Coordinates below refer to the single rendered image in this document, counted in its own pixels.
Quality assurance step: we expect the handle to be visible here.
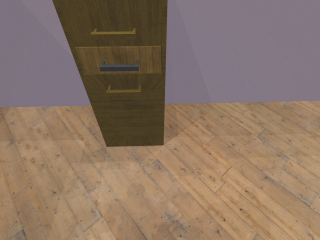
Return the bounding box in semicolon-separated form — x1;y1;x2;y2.
90;31;136;40
106;89;142;96
99;60;139;72

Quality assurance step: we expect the drawer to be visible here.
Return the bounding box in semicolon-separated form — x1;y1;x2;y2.
76;46;161;74

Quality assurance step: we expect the cabinet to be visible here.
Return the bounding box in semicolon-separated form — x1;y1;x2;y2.
52;0;168;147

